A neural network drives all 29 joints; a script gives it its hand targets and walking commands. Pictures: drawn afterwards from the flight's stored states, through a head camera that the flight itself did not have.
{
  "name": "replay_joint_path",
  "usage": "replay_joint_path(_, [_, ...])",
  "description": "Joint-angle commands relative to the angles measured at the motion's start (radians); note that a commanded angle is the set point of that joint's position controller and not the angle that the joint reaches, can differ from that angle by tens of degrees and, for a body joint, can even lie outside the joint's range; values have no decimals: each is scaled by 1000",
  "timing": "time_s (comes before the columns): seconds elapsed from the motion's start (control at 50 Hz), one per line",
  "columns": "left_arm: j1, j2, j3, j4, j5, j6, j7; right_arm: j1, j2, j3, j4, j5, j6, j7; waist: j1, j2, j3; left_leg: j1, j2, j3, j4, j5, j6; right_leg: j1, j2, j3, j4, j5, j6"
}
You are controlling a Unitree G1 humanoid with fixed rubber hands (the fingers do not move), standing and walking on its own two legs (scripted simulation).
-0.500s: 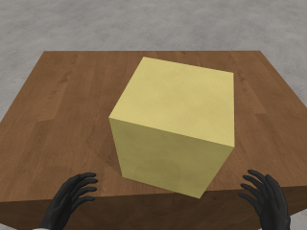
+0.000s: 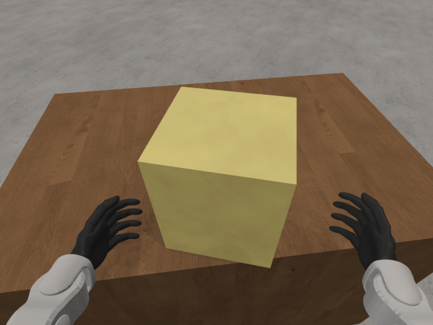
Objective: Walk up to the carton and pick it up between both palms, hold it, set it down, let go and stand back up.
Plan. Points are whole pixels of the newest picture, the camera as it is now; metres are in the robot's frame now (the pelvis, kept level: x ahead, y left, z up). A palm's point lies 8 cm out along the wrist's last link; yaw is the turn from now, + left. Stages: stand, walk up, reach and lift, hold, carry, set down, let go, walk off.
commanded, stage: reach and lift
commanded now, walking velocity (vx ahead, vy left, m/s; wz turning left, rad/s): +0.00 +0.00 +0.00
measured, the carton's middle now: (226, 178) +0.38 -0.01 +0.09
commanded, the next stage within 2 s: none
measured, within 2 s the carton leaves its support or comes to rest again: neither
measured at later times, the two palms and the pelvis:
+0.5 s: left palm (101, 200) +0.31 +0.19 +0.14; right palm (373, 205) +0.27 -0.22 +0.15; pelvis -0.02 -0.01 +0.00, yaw +1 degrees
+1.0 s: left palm (109, 145) +0.38 +0.18 +0.19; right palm (369, 160) +0.32 -0.22 +0.18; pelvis -0.02 +0.00 +0.00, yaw +1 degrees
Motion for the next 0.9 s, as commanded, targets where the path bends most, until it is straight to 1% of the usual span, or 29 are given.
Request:
replay_joint_path(0.0, [-339, 157, 104, -216, -34, -47, -1, -322, -103, -63, -244, -1, -34, -11, -9, -5, -226, -69, 17, -48, -79, 142, -18, 91, -1, 28, 3, 194, -56])
replay_joint_path(0.02, [-388, 155, 118, -195, -30, -42, 4, -344, -106, -71, -221, -5, -37, -17, 3, 34, -275, -68, 17, -35, -78, 173, -22, 107, 1, 23, 12, 206, -59])
replay_joint_path(0.04, [-387, 154, 104, -155, -30, -31, -1, -346, -111, -70, -192, -2, -19, -19, -15, 23, -233, -74, 17, -50, -82, 138, -22, 88, 1, 20, 15, 193, -56])
replay_joint_path(0.1, [-534, 205, 144, -155, -20, -15, -4, -438, -123, -59, -182, 27, -11, -24, -3, 12, -297, -76, -4, -37, -76, 125, -6, 95, -5, 24, 26, 194, -39])
replay_joint_path(0.14, [-552, 186, 132, -68, -17, 9, -1, -497, -117, -73, -113, 18, -3, -31, -14, 0, -260, -96, 1, -31, -72, 110, -14, 101, -6, 21, 23, 193, -42])
replay_joint_path(0.18, [-592, 208, 128, -68, -25, 11, -10, -549, -111, -53, -141, 33, -5, -43, -10, -17, -310, -83, -1, -34, -60, 134, -4, 98, -8, 20, 27, 212, -31])
replay_joint_path(0.2, [-575, 195, 132, -50, -2, 27, 0, -529, -98, -49, -94, 41, -3, -48, -13, 5, -298, -76, 7, -37, -61, 151, -11, 124, -6, 14, 28, 244, -36])
replay_joint_path(0.22, [-631, 226, 133, -42, -13, 20, -5, -571, -118, -74, -91, 32, -2, -45, -36, -7, -343, -68, 0, -33, -53, 147, -13, 109, -10, 17, 42, 262, -25])
replay_joint_path(0.24, [-640, 208, 120, -27, -26, 19, -10, -562, -121, -80, -83, 34, -2, -47, -33, -24, -337, -56, -9, -25, -50, 163, -9, 89, -7, 10, 42, 267, -22])
replay_joint_path(0.28, [-696, 236, 138, 8, -11, 35, -1, -659, -154, -73, -59, 42, 3, -45, -21, 10, -350, -79, -2, -31, -43, 149, -12, 108, -9, 23, 44, 250, -30])
replay_joint_path(0.3, [-733, 229, 137, 31, -1, 41, -2, -661, -153, -85, -7, 43, -1, -51, -38, 32, -349, -66, -6, -35, -50, 146, -14, 99, -9, 13, 34, 240, -26])
replay_joint_path(0.32, [-794, 244, 139, 14, -9, 34, 1, -683, -149, -102, -20, 50, -3, -41, -45, 30, -395, -77, -9, -20, -47, 138, -14, 97, -2, 9, 45, 231, -31])
replay_joint_path(0.36, [-808, 256, 132, 37, -25, 40, 1, -716, -146, -78, -20, 44, -3, -44, -48, -32, -423, -94, -11, -22, -41, 153, -4, 109, -4, 2, 61, 278, -18])
replay_joint_path(0.4, [-836, 249, 117, 62, -32, 51, -6, -751, -143, -72, -6, 45, -7, -54, -53, -22, -430, -48, -15, -28, -30, 188, -10, 103, 0, -7, 69, 346, -5])
replay_joint_path(0.44, [-886, 248, 108, 54, -10, 56, 0, -784, -150, -89, 66, 52, 1, -52, -60, 57, -404, -29, -8, -38, -36, 188, -25, 80, -2, -9, 54, 289, -20])
replay_joint_path(0.48, [-954, 259, 99, 109, -1, 68, 8, -848, -167, -83, 120, 74, 1, -46, -76, 65, -407, -63, -15, -39, -36, 128, -25, 86, -2, -16, 57, 257, -33])
replay_joint_path(0.5, [-909, 245, 95, 84, -19, 76, 6, -810, -161, -75, 34, 93, -8, -49, -64, 42, -460, -44, -17, -28, -23, 201, -22, 109, 10, -11, 60, 313, -30])
replay_joint_path(0.52, [-1020, 277, 104, 155, -27, 69, 6, -923, -185, -82, 86, 74, -10, -44, -70, 20, -438, -66, -15, -32, -21, 146, -17, 83, 5, -19, 62, 281, -24])
replay_joint_path(0.54, [-1007, 259, 105, 141, -4, 66, 12, -896, -151, -73, 137, 83, -10, -44, -54, 44, -447, -62, -11, -29, -24, 143, -18, 89, 2, -14, 58, 276, -25])
replay_joint_path(0.56, [-1046, 281, 110, 147, -2, 66, 14, -920, -195, -98, 134, 83, -3, -43, -71, 54, -466, -63, -7, -38, -26, 130, -26, 75, 10, -19, 66, 244, -24])
replay_joint_path(0.62, [-1057, 249, 81, 183, -9, 76, 28, -970, -227, -79, 144, 93, -25, -32, -70, 63, -498, -28, -10, -41, -13, 203, -35, 98, 26, -25, 81, 316, -36])
replay_joint_path(0.7, [-1190, 244, 82, 278, 12, 79, 27, -1072, -207, -108, 266, 75, -19, -29, -89, 55, -497, -53, -9, -38, -23, 154, -37, 72, 28, -46, 63, 262, -43])
replay_joint_path(0.72, [-1232, 287, 116, 288, 15, 77, 36, -1102, -219, -91, 273, 92, -24, -21, -71, 46, -529, -39, -18, -31, -10, 191, -36, 96, 27, -42, 68, 301, -33])
replay_joint_path(0.76, [-1207, 263, 87, 231, 3, 81, 43, -1090, -225, -95, 216, 83, -35, -24, -97, 27, -603, -29, -12, -42, 12, 254, -43, 139, 42, -47, 86, 378, -28])
replay_joint_path(0.78, [-1196, 255, 90, 275, 20, 87, 37, -1115, -224, -93, 220, 83, -34, -30, -86, 41, -606, -20, -18, -34, 13, 293, -48, 136, 42, -46, 86, 402, -26])
replay_joint_path(0.8, [-1282, 273, 85, 336, 17, 91, 37, -1181, -228, -102, 279, 81, -33, -32, -95, 27, -570, -26, -15, -39, 21, 266, -41, 96, 33, -49, 84, 396, -21])
replay_joint_path(0.82, [-1328, 268, 80, 320, 30, 85, 40, -1203, -236, -85, 313, 97, -28, -24, -98, 77, -598, -41, -17, -33, -6, 246, -52, 125, 41, -58, 78, 362, -31])
replay_joint_path(0.84, [-1324, 262, 80, 383, 27, 98, 41, -1196, -267, -98, 386, 93, -18, -18, -98, 71, -514, -36, -11, -45, -5, 215, -55, 71, 46, -57, 71, 323, -39])
replay_joint_path(0.88, [-1369, 266, 76, 411, 27, 77, 43, -1234, -243, -81, 386, 94, -27, -11, -86, 66, -534, -46, -14, -45, -5, 189, -45, 85, 37, -49, 70, 310, -38])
